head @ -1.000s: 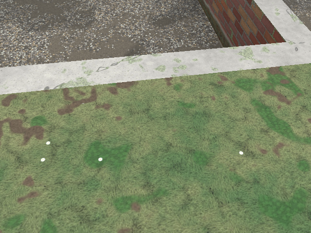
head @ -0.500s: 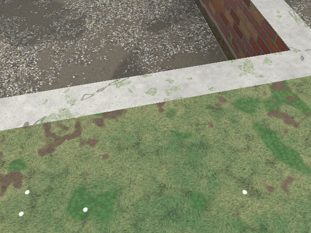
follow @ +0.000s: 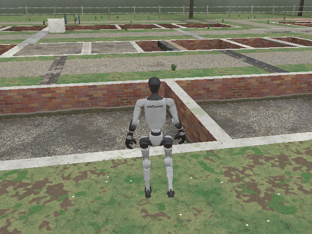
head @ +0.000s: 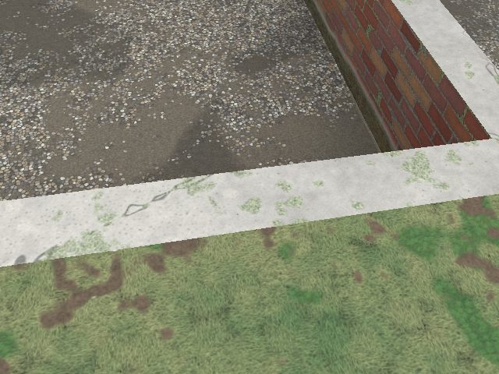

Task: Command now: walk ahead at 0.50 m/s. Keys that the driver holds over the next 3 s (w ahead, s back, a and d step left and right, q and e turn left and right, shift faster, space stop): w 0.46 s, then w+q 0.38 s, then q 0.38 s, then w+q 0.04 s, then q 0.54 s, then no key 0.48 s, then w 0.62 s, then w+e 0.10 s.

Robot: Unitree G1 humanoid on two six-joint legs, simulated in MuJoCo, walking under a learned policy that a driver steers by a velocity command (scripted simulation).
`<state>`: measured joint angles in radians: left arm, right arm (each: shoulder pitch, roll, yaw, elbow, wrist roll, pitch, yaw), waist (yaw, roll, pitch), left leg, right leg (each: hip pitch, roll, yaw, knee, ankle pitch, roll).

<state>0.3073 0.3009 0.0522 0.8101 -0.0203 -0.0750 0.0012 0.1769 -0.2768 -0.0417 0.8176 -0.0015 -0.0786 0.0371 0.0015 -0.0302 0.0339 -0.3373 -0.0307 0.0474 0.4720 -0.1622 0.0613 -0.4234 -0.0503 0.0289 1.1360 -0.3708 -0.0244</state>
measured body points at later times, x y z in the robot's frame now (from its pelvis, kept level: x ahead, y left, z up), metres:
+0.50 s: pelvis +0.28 -0.05 -0.01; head +0.32 -0.07 +0.44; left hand +0.45 +0.20 -0.10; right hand +0.31 -0.33 -0.14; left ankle +0.14 +0.09 -0.65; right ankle +0.36 -0.15 -0.74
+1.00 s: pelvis +0.54 +0.00 -0.02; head +0.58 +0.02 +0.43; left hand +0.54 +0.29 -0.15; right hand +0.76 -0.21 -0.12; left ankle +0.63 +0.10 -0.74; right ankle +0.41 -0.16 -0.63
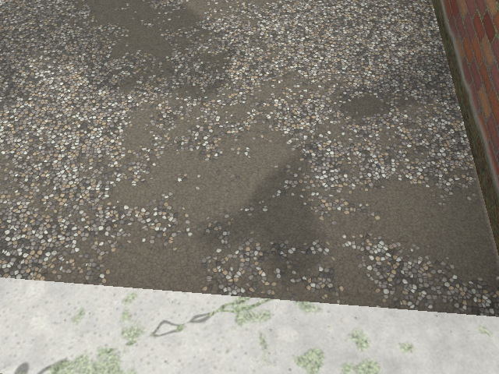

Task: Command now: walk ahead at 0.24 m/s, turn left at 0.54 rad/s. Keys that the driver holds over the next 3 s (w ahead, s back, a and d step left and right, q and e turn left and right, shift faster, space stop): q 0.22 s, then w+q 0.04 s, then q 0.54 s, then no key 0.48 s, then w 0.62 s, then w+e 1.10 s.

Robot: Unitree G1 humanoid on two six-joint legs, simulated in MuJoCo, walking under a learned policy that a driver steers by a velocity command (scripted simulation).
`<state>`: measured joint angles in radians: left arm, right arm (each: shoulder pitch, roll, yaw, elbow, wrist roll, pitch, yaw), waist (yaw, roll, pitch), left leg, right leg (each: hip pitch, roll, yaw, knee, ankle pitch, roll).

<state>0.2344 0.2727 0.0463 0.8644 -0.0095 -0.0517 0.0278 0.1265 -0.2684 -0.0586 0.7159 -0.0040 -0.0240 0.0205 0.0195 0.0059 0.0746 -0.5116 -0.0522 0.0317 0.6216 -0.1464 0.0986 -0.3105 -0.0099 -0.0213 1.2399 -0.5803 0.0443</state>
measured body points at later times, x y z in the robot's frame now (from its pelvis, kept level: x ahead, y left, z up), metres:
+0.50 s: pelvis +0.09 -0.05 +0.01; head +0.12 -0.06 +0.46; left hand +0.15 +0.25 -0.08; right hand +0.31 -0.28 -0.09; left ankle +0.08 +0.06 -0.68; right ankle +0.15 -0.17 -0.72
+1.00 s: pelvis +0.04 -0.03 +0.02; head +0.05 +0.01 +0.47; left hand +0.02 +0.29 -0.09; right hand +0.31 -0.18 -0.06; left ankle +0.01 +0.05 -0.72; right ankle +0.11 -0.17 -0.63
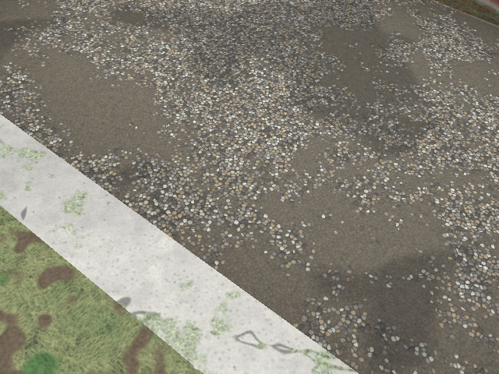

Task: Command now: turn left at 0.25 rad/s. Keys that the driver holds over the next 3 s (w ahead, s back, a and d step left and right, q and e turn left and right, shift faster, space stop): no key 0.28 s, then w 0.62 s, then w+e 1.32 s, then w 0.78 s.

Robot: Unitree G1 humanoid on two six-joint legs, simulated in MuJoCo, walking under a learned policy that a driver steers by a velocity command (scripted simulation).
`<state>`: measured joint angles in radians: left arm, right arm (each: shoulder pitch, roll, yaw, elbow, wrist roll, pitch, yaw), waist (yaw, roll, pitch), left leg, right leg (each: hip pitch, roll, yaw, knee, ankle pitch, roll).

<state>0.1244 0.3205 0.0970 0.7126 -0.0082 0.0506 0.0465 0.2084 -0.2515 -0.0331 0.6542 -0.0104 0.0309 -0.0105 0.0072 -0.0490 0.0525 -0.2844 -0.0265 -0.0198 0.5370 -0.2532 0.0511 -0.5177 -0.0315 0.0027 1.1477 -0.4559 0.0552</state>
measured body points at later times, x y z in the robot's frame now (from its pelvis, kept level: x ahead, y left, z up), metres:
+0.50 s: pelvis +0.01 +0.00 +0.00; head +0.01 +0.00 +0.45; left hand +0.09 +0.26 -0.13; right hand +0.10 -0.27 -0.13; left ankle +0.01 +0.09 -0.73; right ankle -0.01 -0.14 -0.74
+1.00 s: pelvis +0.21 -0.05 -0.02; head +0.23 -0.06 +0.43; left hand +0.43 +0.17 -0.09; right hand +0.13 -0.30 -0.17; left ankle +0.03 +0.09 -0.69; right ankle +0.31 -0.14 -0.74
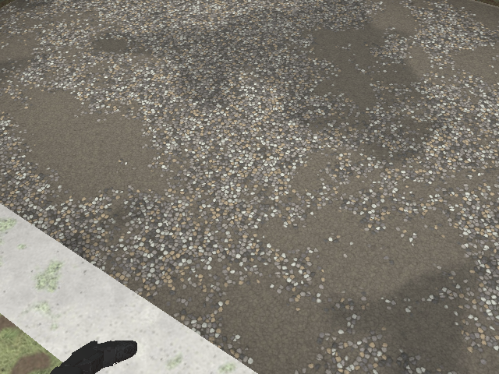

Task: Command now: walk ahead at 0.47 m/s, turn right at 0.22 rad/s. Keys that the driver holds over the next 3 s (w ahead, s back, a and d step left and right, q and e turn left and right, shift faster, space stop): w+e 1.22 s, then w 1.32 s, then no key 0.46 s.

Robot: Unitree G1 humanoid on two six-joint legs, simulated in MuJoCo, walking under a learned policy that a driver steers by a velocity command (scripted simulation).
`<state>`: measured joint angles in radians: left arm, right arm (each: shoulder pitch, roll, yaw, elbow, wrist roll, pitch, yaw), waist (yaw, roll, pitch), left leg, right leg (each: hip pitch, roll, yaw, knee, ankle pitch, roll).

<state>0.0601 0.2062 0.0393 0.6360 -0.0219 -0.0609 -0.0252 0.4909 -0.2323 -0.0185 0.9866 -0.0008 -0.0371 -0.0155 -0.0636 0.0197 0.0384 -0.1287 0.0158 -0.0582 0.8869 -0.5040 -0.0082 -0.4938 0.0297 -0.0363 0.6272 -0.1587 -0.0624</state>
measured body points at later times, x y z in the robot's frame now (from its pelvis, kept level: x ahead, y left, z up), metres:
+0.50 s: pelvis +0.16 +0.00 +0.01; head +0.16 +0.01 +0.46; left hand +0.31 +0.25 -0.10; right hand +0.33 -0.27 -0.05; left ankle +0.28 +0.08 -0.72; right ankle +0.11 -0.09 -0.71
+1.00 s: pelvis +0.14 +0.02 +0.01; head +0.14 -0.01 +0.46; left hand +0.41 +0.13 -0.07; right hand +0.18 -0.30 -0.08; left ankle +0.27 +0.09 -0.67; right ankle +0.11 -0.06 -0.71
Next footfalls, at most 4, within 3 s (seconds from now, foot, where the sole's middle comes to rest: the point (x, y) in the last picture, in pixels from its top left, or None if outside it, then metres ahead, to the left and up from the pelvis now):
0.48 left None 0.32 0.07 -0.75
0.86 right None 0.13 -0.10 -0.75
1.16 left None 0.26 0.06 -0.75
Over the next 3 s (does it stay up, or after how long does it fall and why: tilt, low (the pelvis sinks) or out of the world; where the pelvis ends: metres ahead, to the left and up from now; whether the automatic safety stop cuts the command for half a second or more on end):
stays up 0.18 -0.04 0.03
